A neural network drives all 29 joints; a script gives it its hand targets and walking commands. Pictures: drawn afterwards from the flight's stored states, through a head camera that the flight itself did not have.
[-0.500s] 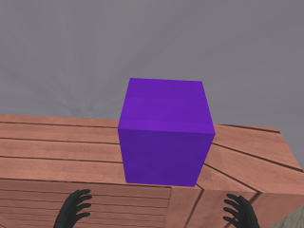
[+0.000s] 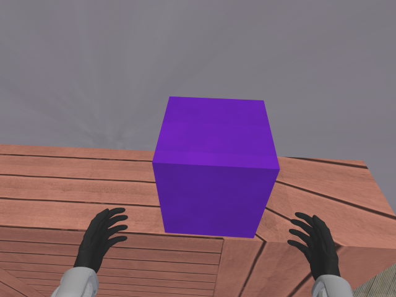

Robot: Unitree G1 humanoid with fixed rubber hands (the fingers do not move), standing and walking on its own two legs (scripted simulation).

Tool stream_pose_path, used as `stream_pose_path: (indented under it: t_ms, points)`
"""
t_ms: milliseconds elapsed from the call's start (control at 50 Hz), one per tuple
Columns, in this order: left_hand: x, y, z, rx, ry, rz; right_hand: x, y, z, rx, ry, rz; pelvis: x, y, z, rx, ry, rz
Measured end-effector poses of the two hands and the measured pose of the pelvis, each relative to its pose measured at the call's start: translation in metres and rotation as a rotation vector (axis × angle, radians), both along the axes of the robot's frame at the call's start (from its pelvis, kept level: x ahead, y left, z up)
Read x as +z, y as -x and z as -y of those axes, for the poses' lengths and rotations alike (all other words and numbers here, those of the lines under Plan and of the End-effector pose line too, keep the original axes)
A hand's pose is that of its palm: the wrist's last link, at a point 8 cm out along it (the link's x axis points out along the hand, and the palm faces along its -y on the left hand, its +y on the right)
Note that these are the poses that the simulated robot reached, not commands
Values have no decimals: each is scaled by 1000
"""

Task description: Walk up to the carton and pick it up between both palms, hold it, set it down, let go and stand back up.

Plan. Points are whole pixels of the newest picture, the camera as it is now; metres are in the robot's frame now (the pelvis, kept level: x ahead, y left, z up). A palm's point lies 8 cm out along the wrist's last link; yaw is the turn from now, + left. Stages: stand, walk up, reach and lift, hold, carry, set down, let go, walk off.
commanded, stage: reach and lift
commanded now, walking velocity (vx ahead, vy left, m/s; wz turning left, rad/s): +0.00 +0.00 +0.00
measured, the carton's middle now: (212, 168) +0.39 -0.02 +0.05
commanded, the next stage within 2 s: none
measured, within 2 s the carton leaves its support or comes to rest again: neither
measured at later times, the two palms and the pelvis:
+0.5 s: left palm (97, 200) +0.28 +0.20 +0.10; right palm (324, 215) +0.25 -0.21 +0.09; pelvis +0.00 +0.00 +0.00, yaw +0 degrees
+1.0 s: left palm (104, 151) +0.35 +0.19 +0.15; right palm (327, 174) +0.31 -0.22 +0.13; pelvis +0.00 +0.00 +0.00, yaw -1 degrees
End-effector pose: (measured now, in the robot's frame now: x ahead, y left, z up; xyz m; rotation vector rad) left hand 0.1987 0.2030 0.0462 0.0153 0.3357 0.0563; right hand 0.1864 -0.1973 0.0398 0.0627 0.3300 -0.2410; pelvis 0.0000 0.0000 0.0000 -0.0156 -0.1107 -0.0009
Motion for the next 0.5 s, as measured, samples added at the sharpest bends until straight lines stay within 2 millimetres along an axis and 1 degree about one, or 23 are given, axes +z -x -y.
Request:
stream_pose_path:
  t_ms: [200, 500]
  points:
    - [28, -34, 0, -20, -8, 30, 24, -30, 5, 18, -7, 41, 1, -1, 6, 1, -4, -20]
    - [57, -78, 3, -48, -6, 39, 49, -66, 10, 22, -7, 81, 1, -4, 5, -7, -4, -44]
